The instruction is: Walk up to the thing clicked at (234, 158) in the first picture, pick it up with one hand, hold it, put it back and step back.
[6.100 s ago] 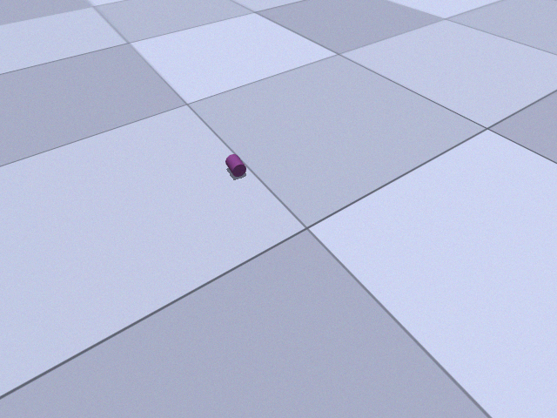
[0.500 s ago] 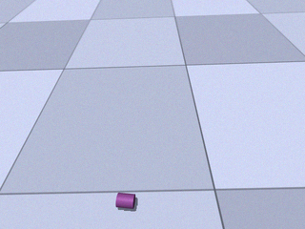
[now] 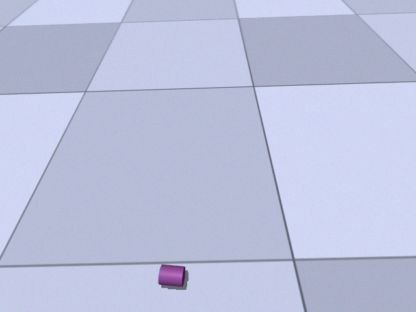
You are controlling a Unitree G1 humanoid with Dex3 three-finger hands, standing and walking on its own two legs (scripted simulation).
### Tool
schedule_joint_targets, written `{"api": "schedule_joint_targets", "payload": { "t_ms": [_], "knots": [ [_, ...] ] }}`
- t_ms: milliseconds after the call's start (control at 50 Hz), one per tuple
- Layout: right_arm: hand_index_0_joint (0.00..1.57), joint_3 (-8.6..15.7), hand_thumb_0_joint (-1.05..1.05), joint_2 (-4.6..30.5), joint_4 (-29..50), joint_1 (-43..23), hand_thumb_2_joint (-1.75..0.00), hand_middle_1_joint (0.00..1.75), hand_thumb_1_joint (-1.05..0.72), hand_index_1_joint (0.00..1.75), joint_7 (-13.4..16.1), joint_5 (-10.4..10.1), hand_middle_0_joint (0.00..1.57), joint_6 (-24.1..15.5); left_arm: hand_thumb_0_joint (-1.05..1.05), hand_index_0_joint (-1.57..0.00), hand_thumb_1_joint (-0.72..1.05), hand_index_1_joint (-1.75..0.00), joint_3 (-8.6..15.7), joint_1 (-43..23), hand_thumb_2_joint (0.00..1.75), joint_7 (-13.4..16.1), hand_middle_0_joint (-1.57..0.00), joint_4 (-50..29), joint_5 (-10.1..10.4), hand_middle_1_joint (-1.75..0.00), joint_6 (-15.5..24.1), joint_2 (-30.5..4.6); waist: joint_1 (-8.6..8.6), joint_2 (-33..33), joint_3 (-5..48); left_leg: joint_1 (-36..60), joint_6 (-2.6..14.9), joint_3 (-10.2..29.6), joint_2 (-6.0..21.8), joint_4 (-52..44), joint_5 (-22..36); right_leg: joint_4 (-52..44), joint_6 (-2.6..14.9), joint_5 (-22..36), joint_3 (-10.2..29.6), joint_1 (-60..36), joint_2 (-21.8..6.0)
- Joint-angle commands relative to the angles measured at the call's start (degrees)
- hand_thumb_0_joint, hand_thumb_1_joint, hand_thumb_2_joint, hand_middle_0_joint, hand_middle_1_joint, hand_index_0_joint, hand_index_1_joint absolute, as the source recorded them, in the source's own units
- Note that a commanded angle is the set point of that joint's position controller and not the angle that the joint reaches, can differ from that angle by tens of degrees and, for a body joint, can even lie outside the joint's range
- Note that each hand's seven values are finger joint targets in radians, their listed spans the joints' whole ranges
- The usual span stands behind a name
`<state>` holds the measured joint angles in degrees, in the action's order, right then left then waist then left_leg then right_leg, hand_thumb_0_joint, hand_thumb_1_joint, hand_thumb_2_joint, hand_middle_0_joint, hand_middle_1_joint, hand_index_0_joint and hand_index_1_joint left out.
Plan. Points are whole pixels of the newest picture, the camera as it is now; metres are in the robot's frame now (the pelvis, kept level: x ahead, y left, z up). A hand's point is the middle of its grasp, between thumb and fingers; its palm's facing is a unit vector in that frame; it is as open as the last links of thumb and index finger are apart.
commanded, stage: walk up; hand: left
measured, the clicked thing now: (172, 275) +0.40 +0.22 -0.74
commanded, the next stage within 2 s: none
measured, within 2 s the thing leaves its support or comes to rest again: neither
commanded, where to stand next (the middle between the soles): +0.03 -0.02 m, yaw +2 degrees
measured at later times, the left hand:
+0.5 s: hand out of the picture +0.09 +0.25 -0.16, palm faces -0.01 -0.94 -0.34, open 7.4 cm
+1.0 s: hand out of the picture +0.05 +0.25 -0.16, palm faces +0.02 -0.90 -0.43, open 7.4 cm
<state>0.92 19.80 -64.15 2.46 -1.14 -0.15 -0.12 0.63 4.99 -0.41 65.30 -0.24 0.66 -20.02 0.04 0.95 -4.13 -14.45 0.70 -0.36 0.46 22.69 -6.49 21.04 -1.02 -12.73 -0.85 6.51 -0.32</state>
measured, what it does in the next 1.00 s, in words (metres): stands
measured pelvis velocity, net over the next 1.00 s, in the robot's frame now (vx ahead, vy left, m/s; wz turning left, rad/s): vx -0.03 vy -0.03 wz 0.01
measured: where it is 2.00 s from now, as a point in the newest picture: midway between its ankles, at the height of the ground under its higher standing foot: outside the picture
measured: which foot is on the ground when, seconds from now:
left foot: down 0.00-1.00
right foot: down 0.00-1.00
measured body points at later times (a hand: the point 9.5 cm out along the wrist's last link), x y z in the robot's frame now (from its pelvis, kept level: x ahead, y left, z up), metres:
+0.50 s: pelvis +0.01 +0.00 +0.00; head +0.02 +0.00 +0.45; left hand +0.09 +0.30 -0.13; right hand +0.10 -0.30 -0.13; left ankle +0.06 +0.11 -0.74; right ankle -0.01 -0.13 -0.74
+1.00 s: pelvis -0.03 -0.03 -0.02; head +0.02 -0.04 +0.42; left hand +0.05 +0.30 -0.13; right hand +0.10 -0.34 -0.15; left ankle +0.06 +0.11 -0.74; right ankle -0.05 -0.13 -0.75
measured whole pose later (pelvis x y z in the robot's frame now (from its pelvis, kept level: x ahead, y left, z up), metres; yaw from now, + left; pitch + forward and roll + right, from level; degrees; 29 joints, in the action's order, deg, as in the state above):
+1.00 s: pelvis -0.03 -0.03 -0.02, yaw +1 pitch -1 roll +1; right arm 3.8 22.2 -56.6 1.0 -0.9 0.7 4.4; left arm 3.6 5.9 0.4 57.9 -0.5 -1.6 -22.3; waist 0.6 1.2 -7.8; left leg -23.6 -0.5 0.5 0.2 32.1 -7.9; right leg 37.7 2.6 -22.4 -0.9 15.0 0.3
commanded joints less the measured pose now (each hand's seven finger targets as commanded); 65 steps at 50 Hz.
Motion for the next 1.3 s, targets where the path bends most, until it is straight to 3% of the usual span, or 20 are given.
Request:
{"api": "schedule_joint_targets", "payload": {
  "t_ms": [0, 120, 340, 560, 700, 720, 800, 880, 900, 940, 960, 980, 1000, 1020, 1040, 1100, 1120, 1180, 1220, 1280],
  "knots": [
    [0.2, 2.03, 0.0, 12.07, 3.39, -2.61, -0.9, 0.3, -0.9, 0.3, 0.75, 0.04, 0.2, -1.23, 0.0, -0.2, 0.9, -0.3, 2.28, -2.12, 0.9, 0.86, -0.2, -3.34, 0.12, -0.3, 1.2, -12.2, -0.67, -0.62, 7.06, 5.52, 0.25, 7.2, 6.89, -3.71, 2.38, -4.32, 2.22, 6.18, 5.36, 1.53, -6.81],
    [0.2, 2.2, 0.0, 12.51, 3.2, -2.84, -0.9, 0.3, -0.9, 0.3, 0.77, 0.21, 0.2, -0.97, 0.0, -0.2, 0.9, -0.3, 2.24, -2.53, 0.9, 0.83, -0.2, -3.35, -0.11, -0.3, 1.03, -12.19, -0.84, -0.56, 6.09, 4.33, 0.2, 7.98, 6.77, -5.2, -2.52, -4.67, 2.33, 3.45, 5.12, 1.63, -6.51],
    [0.2, 1.97, 0.0, 11.93, 3.05, -2.66, -0.9, 0.3, -0.9, 0.3, 0.84, 0.26, 0.2, -1.15, 0.0, -0.2, 0.9, -0.3, 2.67, -2.1, 0.9, 0.89, -0.2, -3.45, -0.15, -0.3, 0.98, -12.22, -0.39, -0.44, 7.98, 5.89, 0.26, 7.18, 6.99, -4.1, 4.76, -4.56, 2.26, 6.49, 4.69, -0.42, -6.79],
    [0.2, 1.97, 0.0, 12.45, 3.01, -2.24, -0.9, 0.3, -0.9, 0.3, 0.79, 0.41, 0.2, -1.02, 0.0, -0.2, 0.9, -0.3, 2.82, -1.69, 0.9, 0.75, -0.2, -3.51, -0.28, -0.3, 0.75, -12.19, -0.44, 0.47, 6.19, 3.67, 0.2, 8.86, 6.83, -6.64, -3.86, -4.85, 2.47, 2.34, 4.54, -0.03, -6.22],
    [0.2, 1.96, 0.0, 12.08, 2.92, -1.89, -0.9, 0.3, -0.9, 0.3, 0.91, 0.37, 0.2, -1.16, 0.0, -0.2, 0.9, -0.3, 2.91, -1.43, 0.9, 0.79, -0.2, -3.21, -0.33, -0.3, 0.76, -12.11, -0.47, 0.2, 6.6, 4.65, 0.23, 8.44, 6.69, -5.59, 0.59, -5.13, 2.4, 4.24, 4.34, -0.3, -6.51],
    [0.2, 3.28, 0.0, 15.11, 3.35, -1.76, -0.9, 0.3, -0.9, 0.3, 0.88, 0.47, 0.2, -0.09, 0.0, -0.2, 0.9, -0.3, 4.33, -1.84, 0.9, 1.35, -0.2, -4.27, 0.17, -0.3, 0.07, -15.15, -0.63, 1.07, 0.74, 2.36, 0.32, 8.04, 6.21, -0.91, 15.43, 0.09, 2.53, 13.53, 4.18, 4.4, -6.78],
    [0.2, 4.45, 0.0, 15.61, 6.02, 0.02, -0.9, 0.3, -0.9, 0.3, 1.06, -0.19, 0.2, 1.2, 0.0, -0.2, 0.9, -0.3, 4.27, 0.61, 0.9, 1.74, -0.2, -6.84, 0.5, -0.3, -1.0, -13.04, -0.79, 3.21, 8.64, 5.44, 4.2, 9.74, 9.39, 0.14, 20.45, 9.39, 2.82, 10.57, 0.88, 3.4, -3.51],
    [0.2, 5.46, 0.0, 16.47, 10.78, -3.25, -0.9, 0.3, -0.9, 0.3, 1.05, 0.77, 0.2, 2.47, 0.0, -0.2, 0.9, -0.3, 4.74, 6.06, 0.9, 1.58, -0.2, -7.89, 0.27, -0.3, -2.58, -11.1, 0.71, 10.0, 11.68, -1.33, 10.23, 15.8, 15.0, -3.39, 9.02, 23.24, 3.13, -14.46, -0.65, 2.86, 1.09],
    [0.2, 5.85, 0.0, 16.97, 12.11, -4.48, -0.9, 0.3, -0.9, 0.3, 1.06, 1.15, 0.2, 2.89, 0.0, -0.2, 0.9, -0.3, 4.99, 8.31, 0.9, 1.54, -0.2, -7.62, 0.08, -0.3, -2.9, -11.29, 1.34, 10.39, 11.23, -5.3, 10.88, 16.23, 15.54, -3.48, 4.97, 24.94, 3.53, -16.15, 0.04, 1.79, 0.61],
    [0.2, 5.92, 0.0, 15.69, 13.92, -7.75, -0.9, 0.3, -0.9, 0.3, 1.19, 1.55, 0.2, 3.49, 0.0, -0.2, 0.9, -0.3, 5.4, 12.39, 0.9, 1.45, -0.2, -7.1, -0.43, -0.3, -2.79, -11.41, 4.11, 8.13, 9.74, -7.85, 8.5, 13.56, 13.0, 2.43, -0.18, 17.9, 5.15, -12.14, 2.15, 1.91, -1.91],
    [0.2, 5.47, 0.0, 13.73, 14.08, -7.73, -0.9, 0.3, -0.9, 0.3, 1.19, 1.32, 0.2, 3.55, 0.0, -0.2, 0.9, -0.3, 5.76, 12.19, 0.9, 1.57, -0.2, -7.41, -1.16, -0.3, -2.22, -12.9, 4.92, 0.12, 7.5, -7.33, 4.79, 9.71, 6.58, 11.3, -2.93, 5.2, 6.5, -8.92, 8.54, 5.99, -6.86],
    [0.2, 4.68, 0.0, 11.32, 14.67, -6.99, -0.9, 0.3, -0.9, 0.3, 1.28, 0.62, 0.2, 3.39, 0.0, -0.2, 0.9, -0.3, 6.78, 9.31, 0.9, 1.71, -0.2, -9.22, -2.0, -0.3, -1.26, -17.54, 4.3, -11.88, 4.08, -12.85, 0.84, 5.99, -3.82, 22.02, -12.37, -4.8, 8.79, 0.2, 22.48, 7.02, -16.01],
    [0.2, 4.37, 0.0, 10.17, 13.99, -4.47, -0.9, 0.3, -0.9, 0.3, 1.74, 0.93, 0.2, 3.35, 0.0, -0.2, 0.9, -0.3, 7.37, 3.84, 0.9, 1.83, -0.2, -11.57, -2.51, -0.3, -0.72, -19.8, 2.5, -12.37, 2.09, -15.53, -0.89, 8.62, -6.77, 29.8, -24.76, -5.87, 11.93, 5.25, 26.09, 9.14, -20.74],
    [0.2, 4.8, 0.0, 11.3, 13.45, -0.39, -0.9, 0.3, -0.9, 0.3, 1.71, 1.37, 0.2, 3.45, 0.0, -0.2, 0.9, -0.3, 7.47, 1.03, 0.9, 2.07, -0.2, -13.18, -2.72, -0.3, -0.33, -20.35, 1.08, -10.45, 2.75, -13.65, -0.79, 10.51, -4.68, 35.36, -26.28, -5.69, 15.74, 4.04, 27.37, 12.7, -23.64],
    [0.2, 5.2, 0.0, 12.62, 12.79, 1.78, -0.9, 0.3, -0.9, 0.3, 1.54, 1.11, 0.2, 3.44, 0.0, -0.2, 0.9, -0.3, 7.5, -1.16, 0.9, 2.25, -0.2, -14.38, -2.82, -0.3, 0.0, -20.07, -0.11, -11.14, 2.8, -11.58, -0.52, 10.75, -4.04, 39.52, -24.95, -4.77, 16.44, 6.27, 26.14, 14.82, -23.24],
    [0.2, 5.09, 0.0, 12.43, 11.13, 4.83, -0.9, 0.3, -0.9, 0.3, 0.62, 0.62, 0.2, 2.8, 0.0, -0.2, 0.9, -0.3, 6.44, -1.25, 0.9, 2.37, -0.2, -14.61, -2.3, -0.3, 1.39, -13.75, -1.0, -6.15, 5.41, -13.34, -1.27, 10.46, -4.69, 37.64, -15.82, -1.84, 8.57, 8.58, 12.18, 2.3, -12.21],
    [0.2, 4.63, 0.0, 12.45, 11.44, 4.87, -0.9, 0.3, -0.9, 0.3, 0.45, 0.85, 0.2, 2.61, 0.0, -0.2, 0.9, -0.3, 6.37, 1.53, 0.9, 2.31, -0.2, -14.33, -2.59, -0.3, 1.86, -13.36, 0.3, -6.44, 7.62, -14.86, -1.31, 9.77, -4.04, 35.47, -15.88, -1.12, 7.98, 6.46, 12.07, -4.0, -11.84],
    [0.2, 4.42, 0.0, 14.14, 13.97, 0.98, -0.9, 0.3, -0.9, 0.3, -0.29, 1.69, 0.2, 1.24, 0.0, -0.2, 0.9, -0.3, 7.55, 10.71, 0.9, 1.57, -0.2, -14.27, -2.32, -0.3, 2.44, -14.99, 5.67, -9.78, 6.69, -24.24, -1.34, 6.92, -2.23, 27.66, -17.61, -3.97, 10.79, -8.53, 16.89, -19.53, -14.15],
    [0.2, 4.65, 0.0, 14.72, 15.65, -1.1, -0.9, 0.3, -0.9, 0.3, -0.83, 2.02, 0.2, 0.12, 0.0, -0.2, 0.9, -0.3, 8.76, 15.1, 0.9, 0.84, -0.2, -14.49, -2.01, -0.3, 2.56, -16.94, 7.55, -10.69, 3.16, -26.81, -1.23, 6.33, -0.98, 22.5, -19.12, -5.98, 12.6, -11.79, 18.61, -22.09, -16.36],
    [0.2, 4.52, 0.0, 13.07, 16.17, -0.88, -0.9, 0.3, -0.9, 0.3, -1.11, 2.46, 0.2, -1.29, 0.0, -0.2, 0.9, -0.3, 8.97, 15.45, 0.9, 0.06, -0.2, -15.61, -1.91, -0.3, 2.43, -17.64, 6.26, -11.26, -1.25, -19.17, -0.74, 2.65, 0.32, 15.65, -21.04, -5.49, 12.77, -2.32, 13.97, -13.77, -15.64]
  ]
}}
